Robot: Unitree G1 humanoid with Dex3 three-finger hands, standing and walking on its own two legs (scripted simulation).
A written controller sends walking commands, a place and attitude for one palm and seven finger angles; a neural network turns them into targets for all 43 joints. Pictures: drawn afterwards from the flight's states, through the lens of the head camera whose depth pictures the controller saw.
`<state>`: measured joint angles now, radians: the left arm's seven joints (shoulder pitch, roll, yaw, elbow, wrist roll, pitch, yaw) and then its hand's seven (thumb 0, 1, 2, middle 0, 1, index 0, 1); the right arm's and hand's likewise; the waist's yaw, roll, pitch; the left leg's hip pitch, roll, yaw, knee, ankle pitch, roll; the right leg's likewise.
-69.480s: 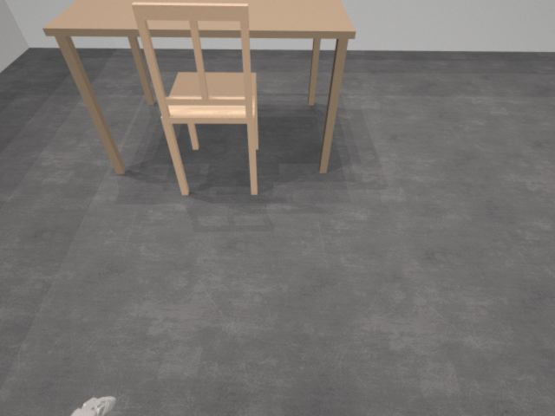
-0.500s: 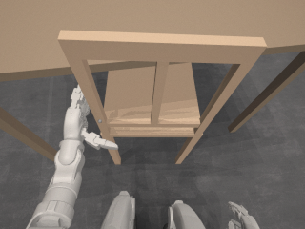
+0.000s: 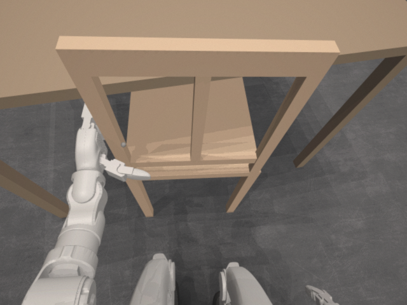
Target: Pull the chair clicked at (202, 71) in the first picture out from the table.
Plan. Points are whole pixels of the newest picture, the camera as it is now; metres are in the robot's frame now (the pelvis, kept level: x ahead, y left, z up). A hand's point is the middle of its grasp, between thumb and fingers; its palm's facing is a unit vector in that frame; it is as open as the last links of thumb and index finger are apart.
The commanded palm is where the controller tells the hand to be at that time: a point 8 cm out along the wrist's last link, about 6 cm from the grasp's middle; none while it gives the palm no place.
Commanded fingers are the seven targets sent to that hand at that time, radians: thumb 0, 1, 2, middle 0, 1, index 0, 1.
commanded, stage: push the fingers through the gap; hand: left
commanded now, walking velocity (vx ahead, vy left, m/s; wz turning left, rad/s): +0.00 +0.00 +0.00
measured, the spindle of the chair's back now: (198, 125) +0.46 +0.01 +0.03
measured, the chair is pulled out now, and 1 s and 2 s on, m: -0.05 -0.05 -0.02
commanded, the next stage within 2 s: hook a spindle and tug to test in 0.06 s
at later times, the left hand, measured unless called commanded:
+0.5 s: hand (122, 143) +0.42 +0.16 +0.01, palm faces +0.05 -1.00 -0.01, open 15.6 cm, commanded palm +0.40 +0.20 +0.02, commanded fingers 0.00 -0.33 0.37 -0.38 -1.07 -0.38 -1.07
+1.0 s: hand (121, 143) +0.42 +0.16 +0.01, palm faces +0.07 -1.00 -0.01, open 6.2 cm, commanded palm +0.39 +0.20 +0.02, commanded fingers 0.00 0.90 0.90 -0.50 -1.45 -0.50 -1.45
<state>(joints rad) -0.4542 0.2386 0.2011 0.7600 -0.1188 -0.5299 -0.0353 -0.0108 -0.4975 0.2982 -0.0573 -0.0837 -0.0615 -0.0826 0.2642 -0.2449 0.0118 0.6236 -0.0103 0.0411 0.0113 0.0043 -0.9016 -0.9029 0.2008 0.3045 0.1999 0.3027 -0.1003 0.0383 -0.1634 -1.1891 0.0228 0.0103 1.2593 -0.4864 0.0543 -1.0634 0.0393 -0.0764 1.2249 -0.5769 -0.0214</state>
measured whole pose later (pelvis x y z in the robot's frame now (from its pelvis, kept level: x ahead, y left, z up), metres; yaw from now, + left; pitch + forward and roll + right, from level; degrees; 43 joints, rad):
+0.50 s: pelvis +0.01 +0.01 +0.00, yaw +0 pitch +25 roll -5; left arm -0.45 0.22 0.17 0.73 -0.12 -0.51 -0.03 -0.01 -0.50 0.30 -0.21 -0.57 -0.22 -0.57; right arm 0.22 -0.24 0.00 0.60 -0.01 0.06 0.02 0.00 -0.90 -0.90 0.20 0.30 0.20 0.30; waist -0.09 0.04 -0.17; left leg -1.19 0.01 0.01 1.26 -0.50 0.07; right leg -1.06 0.03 -0.07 1.22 -0.59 -0.01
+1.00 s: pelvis +0.01 +0.01 +0.00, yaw +0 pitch +25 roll -5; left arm -0.42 0.22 0.16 0.71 -0.13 -0.51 -0.01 0.00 0.54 0.74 -0.45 -1.41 -0.46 -1.43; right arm 0.23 -0.24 0.00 0.61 -0.01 0.08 0.03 0.00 -0.90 -0.90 0.20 0.30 0.20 0.30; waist -0.09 0.04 -0.17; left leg -1.18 0.02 0.01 1.25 -0.51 0.06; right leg -1.04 0.04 -0.07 1.20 -0.59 -0.01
